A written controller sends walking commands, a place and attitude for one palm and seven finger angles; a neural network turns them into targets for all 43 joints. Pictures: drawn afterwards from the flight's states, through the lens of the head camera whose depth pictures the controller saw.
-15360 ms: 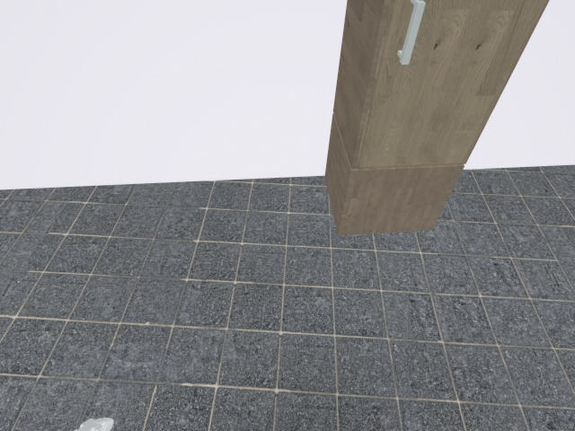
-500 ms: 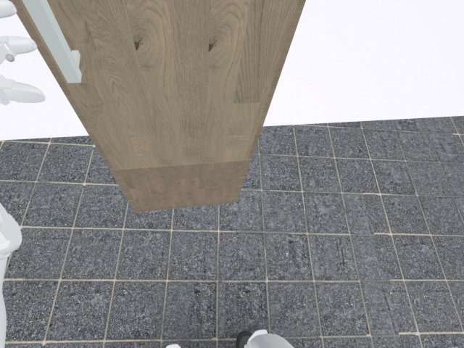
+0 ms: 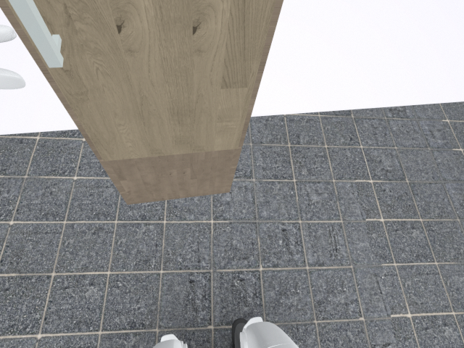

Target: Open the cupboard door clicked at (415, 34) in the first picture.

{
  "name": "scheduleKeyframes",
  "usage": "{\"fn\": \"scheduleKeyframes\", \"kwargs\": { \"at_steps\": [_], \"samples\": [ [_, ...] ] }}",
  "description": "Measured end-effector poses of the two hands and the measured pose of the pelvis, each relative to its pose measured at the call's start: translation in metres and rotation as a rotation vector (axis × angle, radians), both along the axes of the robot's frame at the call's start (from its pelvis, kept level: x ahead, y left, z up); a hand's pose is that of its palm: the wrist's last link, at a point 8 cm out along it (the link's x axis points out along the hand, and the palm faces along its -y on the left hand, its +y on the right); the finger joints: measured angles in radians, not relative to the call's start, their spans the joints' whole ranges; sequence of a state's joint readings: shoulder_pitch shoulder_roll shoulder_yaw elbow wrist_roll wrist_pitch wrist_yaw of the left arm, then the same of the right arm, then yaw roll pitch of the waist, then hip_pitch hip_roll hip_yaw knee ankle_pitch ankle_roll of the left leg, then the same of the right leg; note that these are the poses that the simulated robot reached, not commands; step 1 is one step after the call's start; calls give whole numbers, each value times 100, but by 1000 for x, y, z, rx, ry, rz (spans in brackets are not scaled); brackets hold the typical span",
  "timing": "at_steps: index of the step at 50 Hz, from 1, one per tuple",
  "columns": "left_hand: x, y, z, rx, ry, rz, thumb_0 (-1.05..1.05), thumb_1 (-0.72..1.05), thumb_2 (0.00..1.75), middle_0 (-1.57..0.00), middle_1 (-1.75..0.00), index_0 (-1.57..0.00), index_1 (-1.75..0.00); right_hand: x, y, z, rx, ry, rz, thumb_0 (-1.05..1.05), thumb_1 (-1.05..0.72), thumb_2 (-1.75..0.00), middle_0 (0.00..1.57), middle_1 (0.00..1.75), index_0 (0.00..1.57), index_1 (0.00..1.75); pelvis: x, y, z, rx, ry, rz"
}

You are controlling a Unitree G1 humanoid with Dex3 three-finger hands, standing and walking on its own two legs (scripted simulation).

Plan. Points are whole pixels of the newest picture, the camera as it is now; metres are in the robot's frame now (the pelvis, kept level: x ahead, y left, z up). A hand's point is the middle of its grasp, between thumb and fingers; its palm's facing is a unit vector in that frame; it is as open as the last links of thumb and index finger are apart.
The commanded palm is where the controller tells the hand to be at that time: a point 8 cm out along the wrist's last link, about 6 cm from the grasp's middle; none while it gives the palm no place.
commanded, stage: move the hooked fingers beside the handle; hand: left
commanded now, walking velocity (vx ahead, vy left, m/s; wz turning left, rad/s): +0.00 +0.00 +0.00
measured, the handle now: (34, 10) +0.60 +0.22 +0.16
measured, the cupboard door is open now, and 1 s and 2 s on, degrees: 0 0 0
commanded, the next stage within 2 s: slide the fingers in behind the handle in 0.16 s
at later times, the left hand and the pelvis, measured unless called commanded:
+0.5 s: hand out of the picture +0.55 +0.26 +0.15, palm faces +0.02 -1.00 +0.00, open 14.0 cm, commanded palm +0.53 +0.29 +0.15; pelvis +0.01 +0.01 +0.00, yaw -1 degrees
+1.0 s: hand (40, 42) +0.54 +0.21 +0.15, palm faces +0.04 -1.00 -0.01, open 14.0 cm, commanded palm +0.52 +0.25 +0.15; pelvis +0.00 -0.01 +0.00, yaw +0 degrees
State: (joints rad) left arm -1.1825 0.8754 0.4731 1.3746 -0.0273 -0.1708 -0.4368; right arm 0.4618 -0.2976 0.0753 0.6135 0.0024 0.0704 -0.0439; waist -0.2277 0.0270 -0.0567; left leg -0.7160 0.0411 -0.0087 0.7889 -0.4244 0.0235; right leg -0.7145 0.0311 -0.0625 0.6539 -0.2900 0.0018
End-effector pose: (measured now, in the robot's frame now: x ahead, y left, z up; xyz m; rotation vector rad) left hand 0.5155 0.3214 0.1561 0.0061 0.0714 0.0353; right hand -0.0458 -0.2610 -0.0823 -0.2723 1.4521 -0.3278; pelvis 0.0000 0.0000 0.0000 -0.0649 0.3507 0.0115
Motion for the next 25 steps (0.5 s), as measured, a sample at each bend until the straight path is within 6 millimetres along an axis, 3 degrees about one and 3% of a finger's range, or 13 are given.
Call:
{"fn": "scheduleKeyframes", "kwargs": {
  "at_steps": [6, 12, 18, 25],
  "samples": [
    [6, -4, 2, -3, -26, -17, -2, -50, 30, -30, -120, -30, -120, -31, 3, 7, -14, 69, -33, 0, -90, -90, 20, 30, 20, 30, -4, 2, -1, -3, 14, -6],
    [11, -5, -4, -8, -2, -12, -2, -50, 30, -30, -120, -30, -120, -45, 9, 11, -14, 93, -57, 0, -90, -90, 20, 30, 20, 30, -4, 4, -2, -6, 22, -14],
    [15, -4, -4, 0, -25, -5, -2, -50, 30, -30, -120, -30, -120, -43, 16, 9, 2, 92, -66, 0, -90, -90, 20, 30, 20, 30, -1, 6, -2, -7, 29, -21],
    [11, -8, -4, -9, -28, -16, -2, -50, 30, -30, -120, -29, -119, -22, 19, 3, 32, 54, -48, 0, -90, -90, 20, 30, 20, 30, 7, 8, 0, -9, 18, -16]
  ]
}}
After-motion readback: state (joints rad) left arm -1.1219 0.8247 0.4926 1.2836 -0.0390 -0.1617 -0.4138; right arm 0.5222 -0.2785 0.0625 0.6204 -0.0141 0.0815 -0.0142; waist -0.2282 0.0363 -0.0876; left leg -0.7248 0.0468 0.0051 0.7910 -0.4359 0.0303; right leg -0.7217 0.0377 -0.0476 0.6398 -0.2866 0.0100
